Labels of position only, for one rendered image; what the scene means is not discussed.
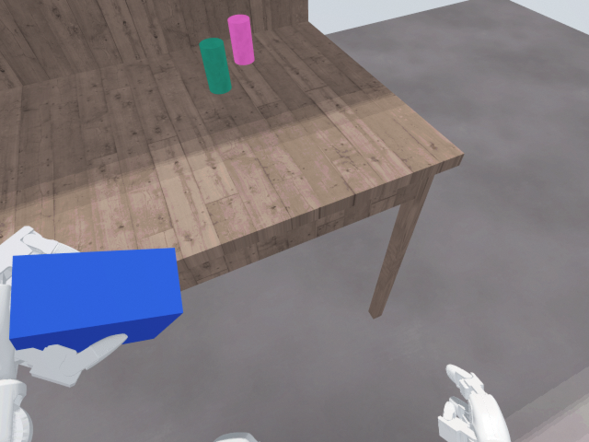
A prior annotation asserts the left robot hand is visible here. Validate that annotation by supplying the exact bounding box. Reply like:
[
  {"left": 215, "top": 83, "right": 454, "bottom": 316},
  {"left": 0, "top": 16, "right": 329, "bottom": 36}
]
[{"left": 0, "top": 226, "right": 128, "bottom": 388}]

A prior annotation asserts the left robot forearm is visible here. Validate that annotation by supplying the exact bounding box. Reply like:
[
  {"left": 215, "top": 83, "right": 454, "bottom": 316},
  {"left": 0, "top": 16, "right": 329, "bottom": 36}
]
[{"left": 0, "top": 378, "right": 33, "bottom": 442}]

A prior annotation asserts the sponge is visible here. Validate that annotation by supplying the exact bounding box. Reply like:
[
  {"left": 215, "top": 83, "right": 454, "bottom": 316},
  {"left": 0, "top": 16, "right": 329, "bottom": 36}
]
[{"left": 9, "top": 248, "right": 183, "bottom": 353}]

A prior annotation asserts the table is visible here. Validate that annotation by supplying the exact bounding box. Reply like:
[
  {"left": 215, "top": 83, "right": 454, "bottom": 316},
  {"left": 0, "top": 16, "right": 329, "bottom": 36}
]
[{"left": 0, "top": 0, "right": 465, "bottom": 319}]

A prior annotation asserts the right robot hand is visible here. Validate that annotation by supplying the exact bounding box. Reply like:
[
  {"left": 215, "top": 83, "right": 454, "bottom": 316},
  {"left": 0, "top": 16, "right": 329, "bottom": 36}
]
[{"left": 438, "top": 365, "right": 511, "bottom": 442}]

